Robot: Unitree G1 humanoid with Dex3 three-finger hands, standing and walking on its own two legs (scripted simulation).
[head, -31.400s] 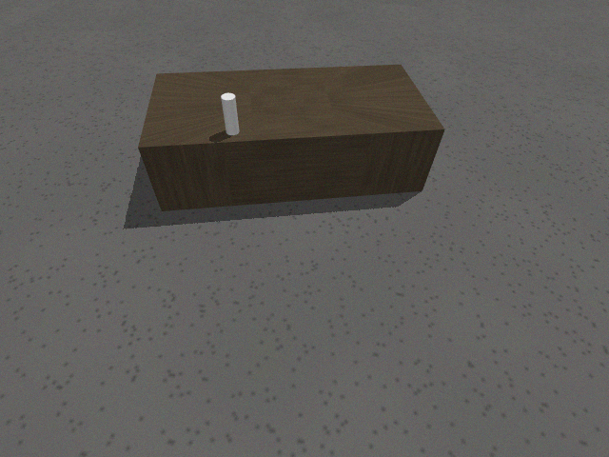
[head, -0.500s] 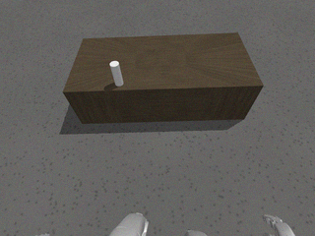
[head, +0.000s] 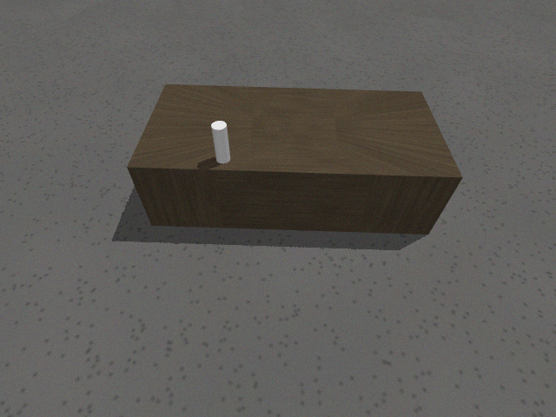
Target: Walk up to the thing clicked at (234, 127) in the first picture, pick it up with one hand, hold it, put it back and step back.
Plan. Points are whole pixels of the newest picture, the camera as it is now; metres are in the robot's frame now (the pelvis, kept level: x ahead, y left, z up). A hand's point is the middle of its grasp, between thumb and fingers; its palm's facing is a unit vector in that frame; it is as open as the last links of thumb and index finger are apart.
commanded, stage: step back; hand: left
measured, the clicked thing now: (221, 142) +1.06 +0.21 -0.32
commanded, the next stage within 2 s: stand in 0.56 s
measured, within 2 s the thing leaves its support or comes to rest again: neither
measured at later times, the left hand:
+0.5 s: hand out of the picture +0.14 +0.28 -0.14, palm faces -0.02 -0.93 -0.37, open 7.4 cm
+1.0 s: hand out of the picture +0.11 +0.26 -0.13, palm faces -0.05 -0.94 -0.34, open 7.4 cm
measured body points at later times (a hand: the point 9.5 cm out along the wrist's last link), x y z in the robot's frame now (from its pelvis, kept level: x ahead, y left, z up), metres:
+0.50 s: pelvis +0.03 +0.02 +0.01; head +0.05 +0.02 +0.46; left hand +0.14 +0.33 -0.11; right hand +0.14 -0.28 -0.11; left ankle +0.02 +0.14 -0.73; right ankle +0.02 -0.12 -0.73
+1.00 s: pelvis +0.02 +0.01 +0.02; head +0.02 +0.01 +0.47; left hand +0.12 +0.30 -0.11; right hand +0.09 -0.29 -0.11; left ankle +0.02 +0.14 -0.73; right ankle +0.02 -0.12 -0.73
